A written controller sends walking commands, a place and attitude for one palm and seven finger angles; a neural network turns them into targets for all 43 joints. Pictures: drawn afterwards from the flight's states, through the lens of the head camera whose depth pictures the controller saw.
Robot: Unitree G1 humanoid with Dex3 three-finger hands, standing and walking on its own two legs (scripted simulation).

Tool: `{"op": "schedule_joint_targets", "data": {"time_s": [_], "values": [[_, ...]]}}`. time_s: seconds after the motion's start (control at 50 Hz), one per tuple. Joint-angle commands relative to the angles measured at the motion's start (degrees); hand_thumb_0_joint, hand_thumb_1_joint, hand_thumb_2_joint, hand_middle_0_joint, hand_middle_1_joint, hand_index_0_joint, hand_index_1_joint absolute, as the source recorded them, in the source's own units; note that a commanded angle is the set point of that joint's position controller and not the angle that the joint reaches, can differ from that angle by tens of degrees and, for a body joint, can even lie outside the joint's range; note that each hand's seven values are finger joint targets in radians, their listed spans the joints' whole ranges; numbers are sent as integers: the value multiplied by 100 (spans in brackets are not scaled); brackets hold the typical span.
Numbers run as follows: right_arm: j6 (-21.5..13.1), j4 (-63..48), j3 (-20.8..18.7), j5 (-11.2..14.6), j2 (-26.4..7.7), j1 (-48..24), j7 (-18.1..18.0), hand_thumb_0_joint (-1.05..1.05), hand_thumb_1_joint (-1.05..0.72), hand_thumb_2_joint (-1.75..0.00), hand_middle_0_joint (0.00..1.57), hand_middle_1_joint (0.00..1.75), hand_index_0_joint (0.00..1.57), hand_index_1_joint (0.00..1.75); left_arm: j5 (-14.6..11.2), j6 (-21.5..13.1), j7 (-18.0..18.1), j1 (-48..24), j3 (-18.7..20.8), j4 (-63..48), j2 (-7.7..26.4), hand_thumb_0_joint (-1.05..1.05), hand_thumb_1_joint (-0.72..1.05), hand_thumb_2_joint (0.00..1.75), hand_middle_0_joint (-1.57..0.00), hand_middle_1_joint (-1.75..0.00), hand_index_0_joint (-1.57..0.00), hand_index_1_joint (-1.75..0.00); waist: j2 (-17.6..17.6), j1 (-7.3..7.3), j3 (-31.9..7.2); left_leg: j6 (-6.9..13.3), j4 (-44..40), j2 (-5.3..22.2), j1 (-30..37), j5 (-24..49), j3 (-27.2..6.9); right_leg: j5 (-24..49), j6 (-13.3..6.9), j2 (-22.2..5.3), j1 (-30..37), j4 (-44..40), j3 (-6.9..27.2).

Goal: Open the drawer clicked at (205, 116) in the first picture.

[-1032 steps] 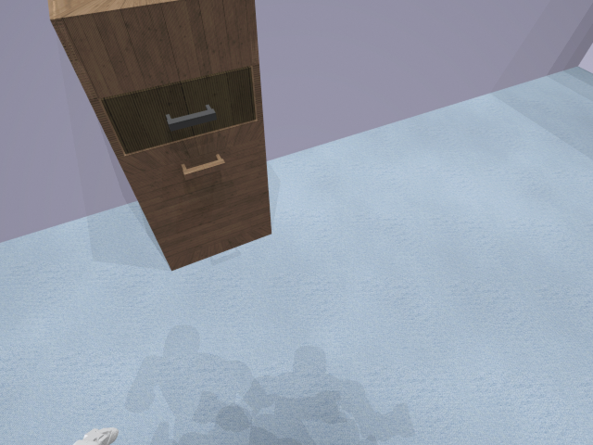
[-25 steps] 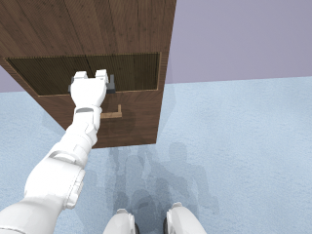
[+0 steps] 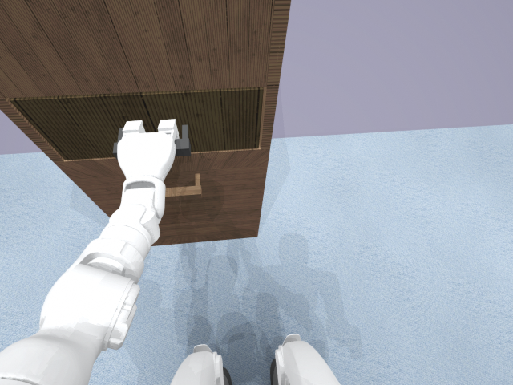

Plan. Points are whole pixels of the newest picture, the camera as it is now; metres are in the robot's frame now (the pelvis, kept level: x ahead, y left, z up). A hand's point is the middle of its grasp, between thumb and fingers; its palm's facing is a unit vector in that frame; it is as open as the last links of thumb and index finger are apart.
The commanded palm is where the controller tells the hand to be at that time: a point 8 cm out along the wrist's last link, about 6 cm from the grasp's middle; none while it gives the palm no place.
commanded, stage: pull the drawer open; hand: left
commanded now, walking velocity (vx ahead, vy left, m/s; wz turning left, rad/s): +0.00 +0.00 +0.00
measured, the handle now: (153, 140) +0.53 +0.14 -0.01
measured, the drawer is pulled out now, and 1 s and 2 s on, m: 0.00 0.11 0.21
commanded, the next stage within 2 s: none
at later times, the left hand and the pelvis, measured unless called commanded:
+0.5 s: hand (156, 194) +0.43 +0.14 -0.04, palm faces -0.04 -0.06 -1.00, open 5.5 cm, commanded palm +0.39 +0.13 +0.01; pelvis +0.03 +0.00 +0.02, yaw +0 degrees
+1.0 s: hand (154, 231) +0.37 +0.14 -0.04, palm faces -0.03 -0.06 -1.00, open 5.5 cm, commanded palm +0.32 +0.14 +0.01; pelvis +0.01 -0.01 +0.02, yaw +0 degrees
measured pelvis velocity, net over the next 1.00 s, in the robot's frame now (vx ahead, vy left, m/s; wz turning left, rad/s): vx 0.01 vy -0.01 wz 0.00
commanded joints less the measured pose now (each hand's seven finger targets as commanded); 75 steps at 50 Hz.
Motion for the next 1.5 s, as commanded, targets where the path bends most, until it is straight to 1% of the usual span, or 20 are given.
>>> {"op": "schedule_joint_targets", "data": {"time_s": [0.0,0.06,0.14,0.16,0.36,0.44,0.5,0.56,0.6,0.66,0.7,0.76,0.86,0.92,0.96,1.12,1.16,1.2,1.34,1.48], "values": [[-32,-307,-325,-8,-879,797,-48,0,-90,-90,20,30,20,30,-54,-75,171,-1648,22,-1122,406,0,90,90,-40,-135,-40,-135,-24,-26,-2791,-218,-580,28,2463,2870,-483,2215,-103,169,1358,-604,64],[-3,-372,-335,0,-854,763,-39,0,-90,-90,20,30,20,30,-90,-134,139,-1062,101,-1336,391,0,90,90,-40,-135,-40,-135,-34,141,-2983,-211,-603,39,2586,3232,-431,2566,-95,164,1658,-606,100],[36,-435,-338,28,-832,647,-31,0,-90,-90,20,30,20,30,-69,-192,175,-512,220,-1631,483,0,90,90,-40,-135,-40,-135,-194,307,-2815,-206,-691,3,2448,3224,-365,2811,-110,162,1987,-670,144],[41,-460,-340,32,-795,617,-16,0,-90,-90,20,30,20,30,-46,-181,199,-374,20,-1630,225,0,90,90,-40,-135,-40,-135,-146,281,-2684,-200,-706,6,2457,3240,-338,2824,-105,164,1939,-708,137],[170,-484,-400,38,-713,357,52,0,-90,-90,20,30,20,30,70,50,393,346,-206,-2137,-172,0,90,90,-40,-135,-40,-135,-274,369,-2560,-230,-777,33,2887,3795,-334,3161,-106,157,2071,-804,109],[202,-572,-394,53,-703,199,48,0,-90,-90,20,30,20,30,45,90,378,652,-158,-2468,-109,0,90,90,-40,-135,-40,-135,-274,463,-2590,-225,-824,7,2960,3876,-315,3351,-120,147,2287,-849,149],[218,-648,-379,67,-664,97,40,0,-90,-90,20,30,20,30,48,91,356,920,-330,-2618,-324,0,90,90,-40,-135,-40,-135,-344,475,-2417,-221,-857,4,2949,3764,-297,3289,-111,142,2285,-883,140],[223,-721,-368,68,-652,-9,27,0,-90,-90,20,30,20,30,108,68,362,1259,-217,-2840,-184,0,90,90,-40,-135,-40,-135,-337,586,-2466,-221,-875,-24,2950,3814,-272,3458,-123,124,2455,-871,190],[218,-760,-370,80,-625,-86,42,0,-90,-90,20,30,20,30,122,70,366,1415,-467,-2957,-490,0,90,90,-40,-135,-40,-135,-378,536,-2356,-231,-882,0,3021,3785,-317,3301,-118,125,2332,-894,140],[210,-786,-354,75,-631,-175,31,0,-90,-90,20,30,20,30,167,71,410,1526,-354,-3056,-342,0,90,90,-40,-135,-40,-135,-420,591,-2278,-231,-888,-30,2937,3577,-297,3186,-131,132,2327,-892,169],[191,-812,-351,73,-607,-250,25,0,-90,-90,20,30,20,30,170,87,428,1619,-434,-3066,-443,0,90,90,-40,-135,-40,-135,-475,571,-2168,-218,-899,-68,2837,3310,-242,3142,-131,123,2373,-933,172],[174,-812,-327,65,-618,-327,-21,0,-90,-90,20,30,20,30,218,76,475,1623,-231,-3173,-153,0,90,90,-40,-135,-40,-135,-467,645,-2218,-222,-923,-101,2737,3091,-226,3111,-147,107,2457,-898,224],[139,-869,-311,77,-586,-465,-23,0,-90,-90,20,30,20,30,205,103,499,1843,-358,-3307,-302,0,90,90,-40,-135,-40,-135,-408,666,-2138,-225,-949,-116,2740,2901,-206,2947,-160,110,2422,-927,230],[117,-922,-307,88,-568,-523,-22,0,-90,-90,20,30,20,30,159,111,489,2203,-393,-3380,-384,0,90,90,-40,-135,-40,-135,-559,708,-2095,-217,-976,-136,2699,2789,-184,2933,-159,111,2510,-954,231],[108,-950,-281,106,-582,-580,-34,0,-90,-90,20,30,20,30,160,110,477,2406,-283,-3395,-235,0,90,90,-40,-135,-40,-135,-548,776,-1965,-231,-1039,-159,2582,2606,-189,2833,-175,113,2541,-970,272],[20,-993,-264,101,-597,-715,-35,0,-90,-90,20,30,20,30,206,81,544,2547,-456,-3677,-369,0,90,90,-40,-135,-40,-135,-622,727,-1686,-225,-1090,-148,2540,2143,-213,2245,-183,114,2287,-1015,235],[7,-1005,-264,102,-594,-776,-46,0,-90,-90,20,30,20,30,227,95,577,2690,-343,-3741,-247,0,90,90,-40,-135,-40,-135,-533,808,-1779,-233,-1102,-153,2580,2125,-204,2200,-199,113,2313,-1007,264],[-4,-1030,-266,101,-575,-815,-28,0,-90,-90,20,30,20,30,225,97,578,2690,-562,-3934,-450,0,90,90,-40,-135,-40,-135,-445,782,-1825,-236,-1092,-143,2693,2173,-219,2170,-204,113,2264,-997,243],[25,-1149,-254,115,-587,-968,-12,0,-90,-90,20,30,20,30,171,167,528,3380,-541,-4244,-416,0,90,90,-40,-135,-40,-135,-600,888,-1778,-236,-1108,-143,2712,2281,-225,2283,-218,117,2393,-1000,253],[49,-1270,-206,126,-557,-1127,26,0,-90,-90,20,30,20,30,235,155,500,3781,-805,-4624,-588,0,90,90,-40,-135,-40,-135,-609,864,-1489,-240,-1107,-127,2725,2093,-274,2008,-220,110,2194,-998,238]]}}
